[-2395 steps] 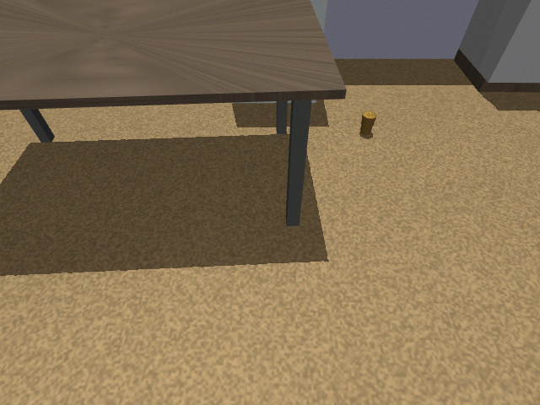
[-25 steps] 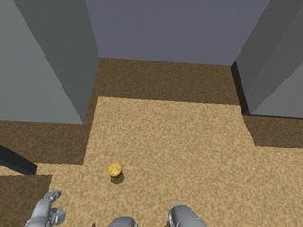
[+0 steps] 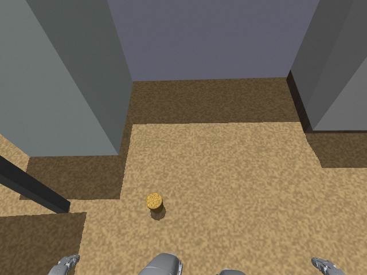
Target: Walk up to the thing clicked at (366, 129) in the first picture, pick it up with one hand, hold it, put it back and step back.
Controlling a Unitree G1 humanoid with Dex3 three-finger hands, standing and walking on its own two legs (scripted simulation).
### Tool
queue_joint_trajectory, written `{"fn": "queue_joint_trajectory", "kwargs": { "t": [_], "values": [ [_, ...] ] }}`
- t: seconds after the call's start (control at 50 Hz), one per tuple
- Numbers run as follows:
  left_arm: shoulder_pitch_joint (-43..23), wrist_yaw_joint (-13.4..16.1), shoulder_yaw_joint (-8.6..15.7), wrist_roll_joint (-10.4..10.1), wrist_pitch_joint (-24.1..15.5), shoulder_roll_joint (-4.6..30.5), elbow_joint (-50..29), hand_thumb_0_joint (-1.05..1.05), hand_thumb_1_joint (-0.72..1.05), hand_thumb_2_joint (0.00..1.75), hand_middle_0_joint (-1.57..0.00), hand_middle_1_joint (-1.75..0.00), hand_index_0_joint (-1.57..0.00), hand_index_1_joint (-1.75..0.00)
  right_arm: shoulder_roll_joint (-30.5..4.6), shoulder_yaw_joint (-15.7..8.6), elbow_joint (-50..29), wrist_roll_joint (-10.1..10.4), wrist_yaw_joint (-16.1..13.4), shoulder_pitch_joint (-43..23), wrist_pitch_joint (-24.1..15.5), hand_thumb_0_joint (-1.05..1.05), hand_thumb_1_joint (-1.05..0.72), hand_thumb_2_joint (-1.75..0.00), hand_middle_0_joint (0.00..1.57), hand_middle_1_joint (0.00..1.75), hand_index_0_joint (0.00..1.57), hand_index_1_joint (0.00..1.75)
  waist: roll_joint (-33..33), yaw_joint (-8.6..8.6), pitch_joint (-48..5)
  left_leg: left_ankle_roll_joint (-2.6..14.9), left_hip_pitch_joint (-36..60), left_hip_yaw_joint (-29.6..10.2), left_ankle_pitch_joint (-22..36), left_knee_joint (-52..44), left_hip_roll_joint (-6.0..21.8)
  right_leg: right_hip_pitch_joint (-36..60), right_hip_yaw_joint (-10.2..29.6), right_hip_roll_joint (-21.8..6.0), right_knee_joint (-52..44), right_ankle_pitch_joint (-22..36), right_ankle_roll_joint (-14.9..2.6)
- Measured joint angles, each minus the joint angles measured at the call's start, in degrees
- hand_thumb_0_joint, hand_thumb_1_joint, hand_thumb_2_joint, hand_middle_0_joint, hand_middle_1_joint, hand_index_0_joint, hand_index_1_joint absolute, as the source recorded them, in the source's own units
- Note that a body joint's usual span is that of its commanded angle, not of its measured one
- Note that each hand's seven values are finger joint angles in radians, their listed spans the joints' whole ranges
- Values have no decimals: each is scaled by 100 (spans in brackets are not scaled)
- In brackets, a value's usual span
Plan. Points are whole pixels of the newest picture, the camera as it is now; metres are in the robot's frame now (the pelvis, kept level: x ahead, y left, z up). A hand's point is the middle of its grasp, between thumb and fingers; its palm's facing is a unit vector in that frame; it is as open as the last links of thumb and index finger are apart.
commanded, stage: step back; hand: left
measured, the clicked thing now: (155, 204) +0.48 +0.23 -0.70
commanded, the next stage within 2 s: none
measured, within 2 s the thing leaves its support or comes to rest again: neither
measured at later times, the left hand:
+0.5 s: hand out of the picture -0.06 +0.29 -0.16, palm faces +0.03 -0.93 -0.38, open 7.4 cm
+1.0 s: hand out of the picture -0.18 +0.27 -0.15, palm faces +0.06 -0.91 -0.41, open 7.4 cm
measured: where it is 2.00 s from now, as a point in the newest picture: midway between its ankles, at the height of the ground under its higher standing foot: outside the picture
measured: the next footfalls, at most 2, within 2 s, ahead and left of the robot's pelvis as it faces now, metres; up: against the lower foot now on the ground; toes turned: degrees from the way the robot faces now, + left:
left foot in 0.20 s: -0.04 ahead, +0.15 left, +0.00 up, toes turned +0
right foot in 0.60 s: -0.17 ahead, -0.13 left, +0.00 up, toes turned +3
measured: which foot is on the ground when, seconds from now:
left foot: up 0.00-0.18, down 0.20-0.62, up 0.64-0.94, down 0.96-1.00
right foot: down 0.00-0.24, up 0.26-0.58, down 0.60-0.98, up 1.00-1.00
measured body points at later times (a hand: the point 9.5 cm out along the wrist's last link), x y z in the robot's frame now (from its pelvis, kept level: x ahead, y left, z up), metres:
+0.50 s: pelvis -0.14 +0.01 +0.00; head -0.07 +0.04 +0.44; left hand -0.06 +0.34 -0.13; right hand -0.01 -0.29 -0.10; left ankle -0.08 +0.15 -0.73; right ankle -0.20 -0.14 -0.66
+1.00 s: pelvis -0.32 -0.01 -0.02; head -0.25 +0.01 +0.42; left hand -0.18 +0.32 -0.13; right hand -0.22 -0.31 -0.14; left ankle -0.33 +0.10 -0.74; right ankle -0.21 -0.13 -0.73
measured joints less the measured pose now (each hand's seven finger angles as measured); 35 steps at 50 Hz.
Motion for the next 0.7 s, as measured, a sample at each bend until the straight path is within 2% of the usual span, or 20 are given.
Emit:
{"fn": "queue_joint_trajectory", "kwargs": {
  "t": [0.06, 0.14, 0.18, 0.2, 0.22, 0.24, 0.26, 0.3, 0.32, 0.36, 0.42, 0.5, 0.54, 0.58, 0.6, 0.62, 0.64, 0.66, 0.7],
  "values": [
    [-66, 17, -25, 35, -11, -33, -191, 0, 90, 90, -20, -30, -21, -30, -161, -2, -35, 1, -37, 83, -36, 1, -91, -90, 20, 30, 20, 30, 48, 22, -10, -90, 162, -121, 14, -71, 86, -177, -33, -39, -106, 195, 40],
    [-183, 29, -71, 51, -15, -27, -441, 0, 90, 90, -20, -30, -21, -30, -283, -49, -26, -27, -89, 143, -52, 1, -91, -90, 20, 30, 20, 30, 106, -50, 81, -152, 613, 117, -34, -1280, 415, -406, -206, -108, 22, 302, 117],
    [-239, 17, -82, 31, 22, 31, -522, 0, 90, 90, -20, -30, -21, -30, -267, -63, -17, -64, -80, 175, -85, 1, -91, -90, 20, 30, 20, 30, 70, -96, 120, -101, 908, 297, 269, -2184, 573, -549, -302, -154, 230, 284, 178],
    [-266, 4, -85, 12, 53, 74, -545, 0, 90, 90, -20, -30, -21, -30, -245, -73, -12, -87, -68, 195, -109, 1, -91, -90, 20, 30, 20, 30, 34, -117, 136, -67, 1073, 381, 635, -2664, 620, -634, -338, -180, 386, 249, 215],
    [-317, -7, -68, -6, 87, 154, -534, 0, 90, 90, -20, -30, -21, -30, -148, -89, 30, -116, -64, 161, -124, 1, -91, -90, 20, 30, 20, 30, -155, -90, 231, -26, 1147, 476, 831, -2780, 527, -681, -259, -277, 545, 223, 255],
    [-324, -9, -39, -21, 128, 225, -507, 0, 90, 90, -20, -30, -21, -30, -38, -74, 51, -158, -43, 143, -123, 1, -91, -90, 20, 30, 20, 30, -362, -22, 287, 12, 1184, 605, 880, -2787, 435, -722, -108, -335, 645, 224, 215],
    [-289, -3, -11, -38, 164, 253, -456, 0, 90, 90, -20, -30, -21, -30, 33, -39, 41, -191, -1, 162, -120, 1, -91, -90, 20, 30, 20, 30, -439, 15, 265, 40, 1160, 676, 884, -2747, 446, -796, 55, -229, 829, -192, 175],
    [-224, 12, 26, -23, 238, 238, -300, 0, 90, 90, -20, -30, -21, -30, 101, 21, 10, -226, 64, 244, -131, 1, -91, -90, 20, 30, 20, 30, -320, -114, 155, 88, 1045, 539, 939, -2700, 612, -980, 263, 204, 1781, -1144, 165],
    [-199, 7, 40, -22, 264, 236, -241, 0, 90, 90, -20, -30, -20, -30, 129, 44, 4, -242, 70, 292, -136, 1, -91, -90, 20, 30, 20, 30, -254, -174, 99, 91, 1004, 448, 1023, -2764, 691, -1054, 332, 391, 2313, -1326, 152],
    [-99, -8, 73, -63, 256, 258, -209, 0, 90, 90, -20, -30, -20, -30, 177, 85, 8, -261, 64, 340, -119, 1, -91, -90, 21, 30, 20, 30, -222, -155, -28, 70, 941, 417, 1248, -3013, 807, -1159, 508, 636, 3170, -1339, 121],
    [89, -44, 129, -80, 198, 306, -236, 0, 90, 90, -20, -30, -20, -30, 187, 84, -47, -235, 44, 284, -133, 1, -90, -90, 21, 31, 21, 30, -224, -65, -98, 45, 795, 477, 1525, -3253, 911, -1016, 638, 678, 3631, -1209, 218],
    [277, -30, 160, -56, 166, 375, -204, 0, 90, 90, -20, -30, -20, -30, 145, 54, -268, -186, -4, 100, -192, 1, -90, -90, 21, 31, 21, 30, -256, 4, 4, 22, 526, 617, 1704, -3184, 975, -457, 604, 397, 2796, -1336, 419],
    [326, -27, 147, -60, 157, 384, -155, 0, 90, 90, -20, -30, -20, -30, 101, 46, -388, -185, -11, -18, -188, 1, -90, -90, 21, 31, 21, 30, -253, 26, 81, -26, 379, 715, 1750, -3050, 1014, -142, 450, 197, 1984, -1360, 430],
    [352, -41, 126, -57, 121, 361, -89, 0, 90, 90, -20, -30, -20, -30, 27, 38, -485, -176, -5, -121, -148, 1, -90, -90, 21, 31, 21, 30, -200, 31, 121, -94, 181, 783, 1763, -2829, 1062, 203, 256, 47, 970, -1075, 387],
    [345, -47, 119, -45, 87, 315, -36, 0, 90, 90, -20, -30, -20, -30, -34, 23, -510, -160, 0, -170, -114, 1, -90, -90, 21, 31, 21, 30, -103, 27, 147, -131, 71, 772, 1750, -2674, 1118, 363, 164, 50, 517, -857, 334],
    [287, -50, 103, -18, 67, 187, 48, 0, 90, 90, -20, -30, -20, -30, -132, -19, -486, -133, -5, -232, -72, 1, -90, -90, 21, 31, 21, 30, 172, -41, 243, -127, 11, 616, 1755, -2542, 1243, 433, 25, 198, 425, -762, 282],
    [293, -79, 67, 18, 55, 78, 72, 0, 90, 90, -20, -30, -20, -30, -198, -59, -450, -105, -18, -235, -20, 1, -90, -90, 21, 31, 20, 30, 379, -112, 252, -50, -65, 411, 1642, -2427, 1244, 427, -94, 289, 429, -699, 243],
    [350, -119, 25, 42, 55, 24, 47, 0, 90, 90, -20, -30, -20, -30, -209, -88, -406, -81, -47, -189, 29, 1, -90, -90, 21, 30, 20, 30, 416, -116, 174, -15, -177, 245, 1116, -2120, 1069, 338, -112, 261, 507, -679, 211],
    [462, -144, -22, 61, 71, -1, -13, 0, 90, 90, -20, -30, -21, -30, -162, -108, -293, -51, -79, -64, 84, 1, -91, -90, 20, 30, 20, 30, 230, 27, 7, -8, -336, 190, 312, -1167, 623, 158, 71, 69, 593, -608, 161]
  ]
}}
